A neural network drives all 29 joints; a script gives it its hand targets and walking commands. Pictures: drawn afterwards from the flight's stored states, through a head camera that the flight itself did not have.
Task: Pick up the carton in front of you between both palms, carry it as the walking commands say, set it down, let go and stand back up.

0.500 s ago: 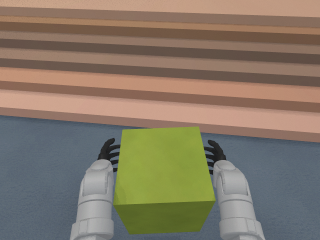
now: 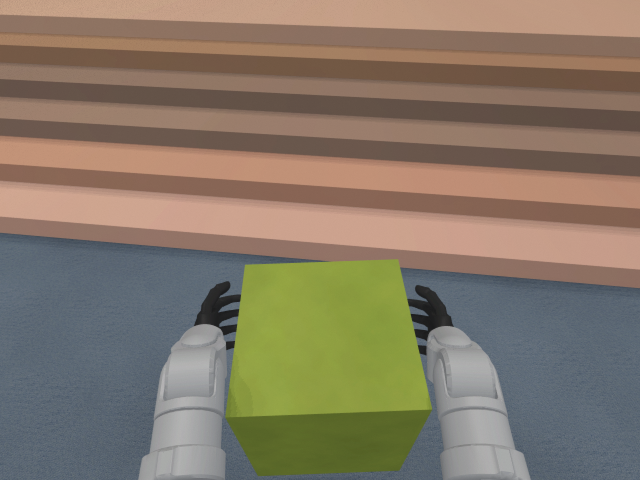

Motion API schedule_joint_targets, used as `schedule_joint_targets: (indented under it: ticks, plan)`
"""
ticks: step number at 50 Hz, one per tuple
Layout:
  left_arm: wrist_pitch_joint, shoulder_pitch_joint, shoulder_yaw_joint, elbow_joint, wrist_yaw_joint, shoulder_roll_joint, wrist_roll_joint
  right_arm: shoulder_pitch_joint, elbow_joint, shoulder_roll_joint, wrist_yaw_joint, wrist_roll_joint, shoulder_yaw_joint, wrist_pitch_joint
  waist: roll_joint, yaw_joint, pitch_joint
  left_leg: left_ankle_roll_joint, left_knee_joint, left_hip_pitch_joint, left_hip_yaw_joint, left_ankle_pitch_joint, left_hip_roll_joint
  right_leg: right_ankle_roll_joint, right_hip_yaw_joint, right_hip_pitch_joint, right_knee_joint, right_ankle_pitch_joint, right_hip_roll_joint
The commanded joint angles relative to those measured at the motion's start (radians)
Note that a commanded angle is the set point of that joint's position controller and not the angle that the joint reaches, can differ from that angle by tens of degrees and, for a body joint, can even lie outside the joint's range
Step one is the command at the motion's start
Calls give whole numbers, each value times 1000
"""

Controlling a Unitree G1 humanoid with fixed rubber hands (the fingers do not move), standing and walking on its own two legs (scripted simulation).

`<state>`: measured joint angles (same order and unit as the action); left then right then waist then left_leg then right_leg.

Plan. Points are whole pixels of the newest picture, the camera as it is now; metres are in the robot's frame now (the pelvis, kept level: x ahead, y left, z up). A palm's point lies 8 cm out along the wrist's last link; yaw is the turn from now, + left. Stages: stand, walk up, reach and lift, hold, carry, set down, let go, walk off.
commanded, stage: hold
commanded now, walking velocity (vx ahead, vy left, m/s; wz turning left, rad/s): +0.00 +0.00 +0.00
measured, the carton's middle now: (325, 371) +0.28 +0.00 -0.03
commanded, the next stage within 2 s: carry in 0.16 s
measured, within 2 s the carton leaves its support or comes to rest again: neither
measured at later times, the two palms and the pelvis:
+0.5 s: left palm (204, 287) +0.35 +0.16 +0.08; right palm (424, 292) +0.34 -0.14 +0.08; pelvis +0.07 +0.02 -0.01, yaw -2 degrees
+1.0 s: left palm (212, 186) +0.59 +0.20 +0.08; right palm (376, 193) +0.57 -0.10 +0.08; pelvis +0.33 +0.06 -0.01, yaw -3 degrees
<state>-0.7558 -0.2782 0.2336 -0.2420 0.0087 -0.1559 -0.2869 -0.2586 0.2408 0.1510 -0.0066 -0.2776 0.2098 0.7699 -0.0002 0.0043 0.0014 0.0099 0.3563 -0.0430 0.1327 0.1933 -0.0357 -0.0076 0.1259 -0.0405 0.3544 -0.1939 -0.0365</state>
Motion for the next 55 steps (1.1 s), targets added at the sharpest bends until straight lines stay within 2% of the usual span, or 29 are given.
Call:
schedule_joint_targets:
  ticks: [1,7,8,11,14,17,18,19,20,21,22,25,27,28,29,30,31,33,34,37,40,43,44,45,46,47,49,51,55]
  plan:
    - [20,-442,-539,9,240,-931,267,-521,-70,923,244,280,-538,-44,3,0,-222,9,-42,40,-58,-196,-58,-10,-55,40,-42,187,-57]
    - [19,-445,-537,7,240,-932,267,-526,-70,920,245,278,-536,-43,3,0,-216,9,-43,35,-58,-180,-57,-8,-56,33,-42,167,-57]
    - [20,-462,-546,7,239,-934,275,-550,-73,923,246,280,-546,-43,-19,-1,-191,-9,37,-97,-36,-6,115,8,-25,-101,31,6,120]
    - [13,-481,-603,77,229,-947,306,-567,-138,929,237,313,-592,-37,-27,-1,-177,-22,22,-228,-14,496,77,33,41,-211,-40,-535,114]
    - [-20,-466,-667,176,203,-944,349,-570,-240,932,219,365,-673,-1,-96,6,-254,-6,179,-251,-130,259,46,76,84,-168,-65,-418,179]
    - [-94,-441,-737,295,168,-920,388,-563,-346,916,194,414,-738,67,-125,3,-289,-9,118,-217,-192,254,22,97,73,-191,-61,-459,202]
    - [-122,-439,-749,330,156,-905,398,-568,-377,903,184,425,-748,95,-84,1,-272,-18,62,-159,-160,288,51,79,25,-265,-8,-463,180]
    - [-150,-446,-759,365,146,-890,409,-549,-392,883,172,431,-748,123,28,-8,-253,-48,-17,-89,-29,369,142,43,-69,-373,124,-411,126]
    - [-183,-444,-768,388,136,-880,425,-502,-395,869,157,433,-748,154,210,-22,-244,-106,-129,-4,187,446,276,1,-192,-509,354,-303,60]
    - [-214,-440,-788,422,127,-857,442,-452,-405,852,140,432,-744,180,273,-26,-186,-172,-163,74,334,341,365,-7,-234,-667,372,-309,46]
    - [-241,-441,-815,451,118,-850,465,-430,-448,834,122,432,-744,204,234,-33,-170,-211,-144,87,336,176,379,3,-217,-690,363,-335,74]
    - [-300,-344,-855,534,90,-857,515,-374,-596,826,84,467,-785,274,153,-26,-286,-160,-45,103,88,-109,300,10,-288,-512,179,-193,29]
    - [-334,-260,-855,589,73,-867,522,-313,-666,829,74,492,-808,314,128,-13,-351,-100,58,-62,-82,-55,227,10,-337,-176,25,-39,15]
    - [-351,-212,-849,611,66,-868,520,-278,-692,824,71,500,-815,332,77,-1,-389,-68,158,-248,-141,-8,198,30,-268,71,-9,-30,72]
    - [-366,-160,-837,627,57,-859,508,-276,-730,818,71,516,-823,356,-122,21,-411,-21,391,-454,-246,112,129,97,29,233,-115,-217,273]
    - [-376,-140,-817,630,48,-850,489,-317,-774,814,74,538,-843,376,-291,27,-346,-3,537,-724,-280,291,57,207,328,330,-140,-126,460]
    - [-390,-129,-815,674,42,-866,489,-311,-793,821,79,564,-861,393,-226,32,-298,-25,600,-796,-197,373,104,266,350,317,-123,5,502]
    - [-410,-151,-825,757,37,-884,510,-291,-821,843,86,589,-864,407,-86,33,-273,-28,604,-819,-180,364,145,237,219,282,-120,125,457]
    - [-418,-183,-836,789,34,-878,525,-291,-824,849,83,595,-859,411,-71,33,-274,-22,533,-797,-190,320,152,205,146,265,-142,112,429]
    - [-438,-192,-865,830,31,-840,566,-229,-823,830,58,569,-837,420,-118,23,-273,-8,349,-628,-271,146,102,146,-61,152,-141,158,330]
    - [-459,-171,-868,831,30,-789,585,-183,-822,782,30,530,-800,434,-164,21,-236,-11,197,-440,-336,8,68,113,-176,13,-121,153,294]
    - [-481,-177,-858,832,25,-736,592,-160,-813,740,13,511,-767,452,-93,-6,-290,-30,131,-38,-436,-28,12,56,-312,-193,129,222,228]
    - [-490,-183,-847,827,23,-711,590,-152,-805,726,10,506,-756,460,-30,-23,-331,-41,119,141,-322,43,97,20,-338,-317,310,146,198]
    - [-504,-214,-840,846,23,-690,593,-153,-791,702,5,495,-737,462,224,-37,-345,-132,-92,193,186,273,369,-31,-358,-500,617,-76,90]
    - [-514,-228,-849,838,25,-689,603,-176,-790,706,4,500,-738,467,285,-32,-336,-235,-168,251,422,220,489,-18,-245,-668,806,-306,52]
    - [-513,-229,-850,825,30,-715,604,-193,-813,734,8,515,-752,470,178,-26,-325,-235,-147,215,364,120,484,12,-165,-706,893,-300,121]
    - [-503,-218,-851,796,43,-796,596,-252,-838,812,24,542,-791,461,37,-23,-325,-208,-142,122,215,28,439,36,-136,-701,879,-192,185]
    - [-483,-190,-848,781,49,-854,573,-287,-858,867,44,570,-835,450,53,-17,-320,-147,-171,55,52,-30,383,34,-154,-639,736,-100,186]
    - [-451,-119,-841,771,38,-882,515,-258,-876,861,78,605,-869,438,100,-19,-295,-134,-190,108,-93,-167,330,13,-230,-656,524,4,146]
